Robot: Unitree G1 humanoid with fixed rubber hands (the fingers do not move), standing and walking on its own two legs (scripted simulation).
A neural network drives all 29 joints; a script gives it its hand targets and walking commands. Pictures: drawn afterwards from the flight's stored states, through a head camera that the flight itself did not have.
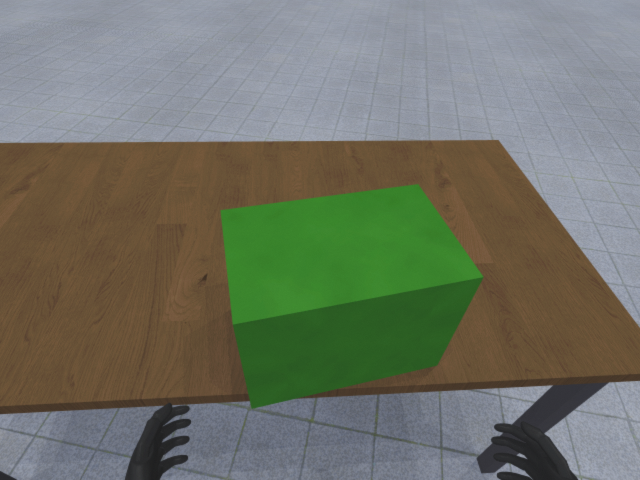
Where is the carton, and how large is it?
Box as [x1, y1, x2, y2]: [220, 184, 483, 408]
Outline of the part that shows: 417,184 220,210 232,321 252,408 437,364 483,277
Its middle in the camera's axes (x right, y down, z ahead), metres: +0.03 +0.08 +0.57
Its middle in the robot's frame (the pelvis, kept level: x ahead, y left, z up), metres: +0.38 -0.01 +0.02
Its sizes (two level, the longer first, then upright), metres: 0.293 0.185 0.220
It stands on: a table, 0.69 m high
